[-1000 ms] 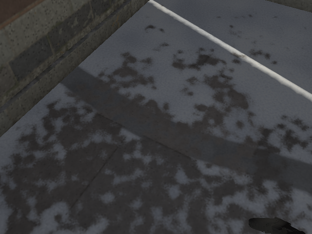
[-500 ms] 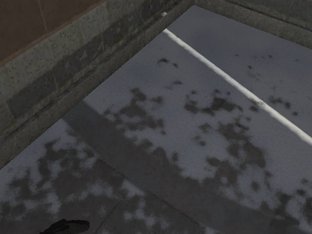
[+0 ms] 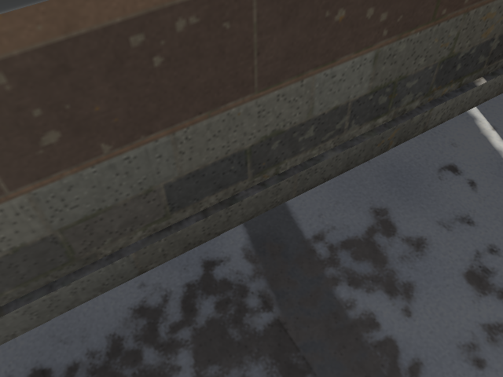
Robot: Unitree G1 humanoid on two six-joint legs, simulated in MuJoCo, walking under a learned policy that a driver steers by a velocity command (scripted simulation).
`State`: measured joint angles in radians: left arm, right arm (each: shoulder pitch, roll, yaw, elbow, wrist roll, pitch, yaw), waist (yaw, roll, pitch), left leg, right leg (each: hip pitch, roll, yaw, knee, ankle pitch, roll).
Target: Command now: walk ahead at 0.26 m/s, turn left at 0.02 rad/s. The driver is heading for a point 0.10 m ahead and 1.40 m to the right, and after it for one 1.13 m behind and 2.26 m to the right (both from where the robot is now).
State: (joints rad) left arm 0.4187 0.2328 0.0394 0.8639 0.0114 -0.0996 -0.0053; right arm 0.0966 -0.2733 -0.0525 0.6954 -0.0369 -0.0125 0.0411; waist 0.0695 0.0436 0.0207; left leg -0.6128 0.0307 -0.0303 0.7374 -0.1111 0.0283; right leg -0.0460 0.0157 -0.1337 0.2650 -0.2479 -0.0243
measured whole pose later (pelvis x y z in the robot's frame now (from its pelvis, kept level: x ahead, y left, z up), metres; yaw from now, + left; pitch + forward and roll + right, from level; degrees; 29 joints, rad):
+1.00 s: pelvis +0.07 +0.02 -0.01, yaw -33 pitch +1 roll +0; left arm 0.25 0.30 0.08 0.71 0.01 0.05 -0.01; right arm 0.16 -0.26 -0.04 0.72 0.00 0.03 -0.03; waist 0.03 -0.03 0.03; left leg -0.30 -0.05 -0.05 0.59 -0.35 0.00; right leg -0.32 0.13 0.21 0.50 -0.19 -0.04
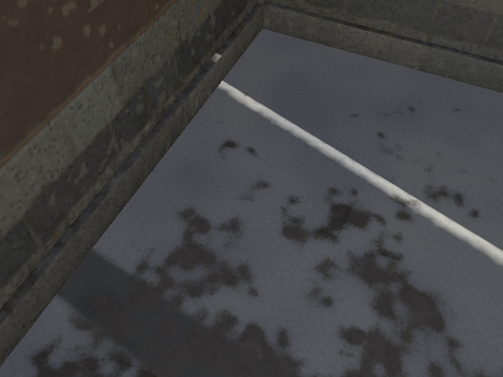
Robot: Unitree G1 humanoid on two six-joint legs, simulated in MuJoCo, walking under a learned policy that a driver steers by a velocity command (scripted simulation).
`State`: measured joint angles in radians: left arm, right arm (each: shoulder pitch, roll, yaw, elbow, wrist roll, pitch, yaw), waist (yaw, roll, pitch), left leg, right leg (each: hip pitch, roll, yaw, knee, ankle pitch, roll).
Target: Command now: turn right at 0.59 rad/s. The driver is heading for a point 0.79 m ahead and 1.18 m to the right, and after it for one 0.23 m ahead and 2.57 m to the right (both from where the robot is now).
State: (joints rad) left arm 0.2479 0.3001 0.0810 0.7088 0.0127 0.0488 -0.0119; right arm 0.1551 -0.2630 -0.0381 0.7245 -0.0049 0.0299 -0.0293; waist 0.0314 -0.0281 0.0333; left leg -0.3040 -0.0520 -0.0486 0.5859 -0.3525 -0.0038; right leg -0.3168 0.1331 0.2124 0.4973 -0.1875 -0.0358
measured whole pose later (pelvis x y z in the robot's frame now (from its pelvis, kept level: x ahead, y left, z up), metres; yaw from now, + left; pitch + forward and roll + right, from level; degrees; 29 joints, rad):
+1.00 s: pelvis +0.01 -0.01 +0.00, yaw -35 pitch +1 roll -1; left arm 0.35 0.30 0.07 0.74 0.02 0.03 -0.02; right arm 0.18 -0.30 -0.04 0.69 -0.02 -0.01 -0.02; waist 0.03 -0.01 -0.01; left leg -0.26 -0.04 -0.05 0.49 -0.33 0.02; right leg -0.24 0.16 0.25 0.55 -0.36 -0.07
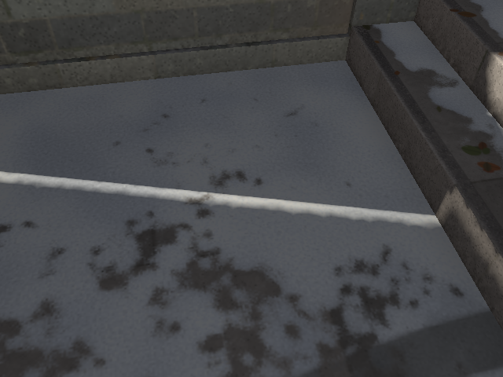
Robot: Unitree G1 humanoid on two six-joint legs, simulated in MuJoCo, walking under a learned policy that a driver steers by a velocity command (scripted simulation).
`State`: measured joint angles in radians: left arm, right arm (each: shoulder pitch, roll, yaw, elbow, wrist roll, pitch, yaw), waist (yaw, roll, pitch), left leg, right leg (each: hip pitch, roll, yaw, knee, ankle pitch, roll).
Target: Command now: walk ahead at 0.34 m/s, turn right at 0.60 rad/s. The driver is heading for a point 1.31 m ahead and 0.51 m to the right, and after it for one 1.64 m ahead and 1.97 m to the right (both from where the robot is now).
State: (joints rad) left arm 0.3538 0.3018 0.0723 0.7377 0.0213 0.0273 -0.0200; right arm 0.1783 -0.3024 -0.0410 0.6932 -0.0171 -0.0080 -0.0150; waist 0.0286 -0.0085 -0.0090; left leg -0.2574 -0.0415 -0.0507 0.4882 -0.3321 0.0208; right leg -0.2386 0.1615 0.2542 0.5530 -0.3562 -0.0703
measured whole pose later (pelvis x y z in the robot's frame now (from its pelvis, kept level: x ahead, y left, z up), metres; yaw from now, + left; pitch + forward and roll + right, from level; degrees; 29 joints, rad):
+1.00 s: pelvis +0.52 -0.14 -0.02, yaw -34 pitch +2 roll -1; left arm 0.47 0.31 0.06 0.89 0.02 -0.06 0.01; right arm 0.03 -0.27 0.00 0.68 -0.04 -0.06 0.02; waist 0.09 0.01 0.04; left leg -0.48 0.00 0.01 0.52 -0.09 0.04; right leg 0.06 0.14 0.22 0.46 -0.47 -0.10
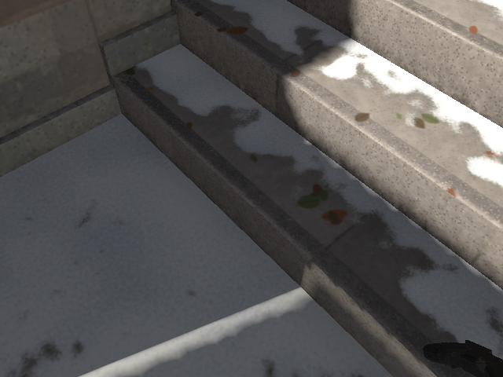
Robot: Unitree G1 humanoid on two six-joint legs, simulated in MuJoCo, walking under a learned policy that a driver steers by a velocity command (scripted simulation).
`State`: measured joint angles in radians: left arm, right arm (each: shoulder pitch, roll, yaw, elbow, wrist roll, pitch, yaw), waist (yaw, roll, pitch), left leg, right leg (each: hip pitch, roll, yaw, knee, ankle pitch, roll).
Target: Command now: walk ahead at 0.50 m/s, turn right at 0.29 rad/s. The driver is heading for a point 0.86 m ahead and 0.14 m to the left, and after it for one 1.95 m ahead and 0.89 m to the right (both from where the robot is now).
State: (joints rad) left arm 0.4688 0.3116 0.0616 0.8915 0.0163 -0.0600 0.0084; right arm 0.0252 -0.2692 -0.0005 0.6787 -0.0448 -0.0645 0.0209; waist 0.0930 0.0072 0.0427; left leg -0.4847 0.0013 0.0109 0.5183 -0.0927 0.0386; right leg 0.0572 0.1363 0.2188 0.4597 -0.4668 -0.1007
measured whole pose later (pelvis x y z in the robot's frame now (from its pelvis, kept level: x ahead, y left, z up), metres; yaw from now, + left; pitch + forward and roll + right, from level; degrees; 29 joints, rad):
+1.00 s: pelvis +0.48 +0.02 +0.01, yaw -2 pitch +0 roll -2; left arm 0.42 0.20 0.02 1.02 0.01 -0.08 0.01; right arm 0.07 -0.20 0.00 0.84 -0.04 -0.07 0.00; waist 0.05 0.03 0.02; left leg -0.38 0.01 0.08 0.50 -0.10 0.07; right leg -0.06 0.04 -0.05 0.53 -0.41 -0.04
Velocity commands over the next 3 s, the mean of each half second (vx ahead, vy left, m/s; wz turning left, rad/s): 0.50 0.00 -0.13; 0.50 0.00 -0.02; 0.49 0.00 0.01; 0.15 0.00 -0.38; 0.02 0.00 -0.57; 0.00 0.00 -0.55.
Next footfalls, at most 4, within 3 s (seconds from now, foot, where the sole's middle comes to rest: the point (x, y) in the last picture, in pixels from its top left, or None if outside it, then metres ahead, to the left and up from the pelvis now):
0.50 right None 0.39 -0.09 -0.76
1.00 left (246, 314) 0.61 0.10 -0.76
1.52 right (317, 212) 0.84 -0.07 -0.59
2.10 left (273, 164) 1.00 0.06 -0.59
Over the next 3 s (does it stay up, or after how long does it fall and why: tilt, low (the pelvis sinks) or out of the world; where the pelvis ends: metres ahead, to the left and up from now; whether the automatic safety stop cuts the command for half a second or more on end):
stays up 0.84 0.03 0.18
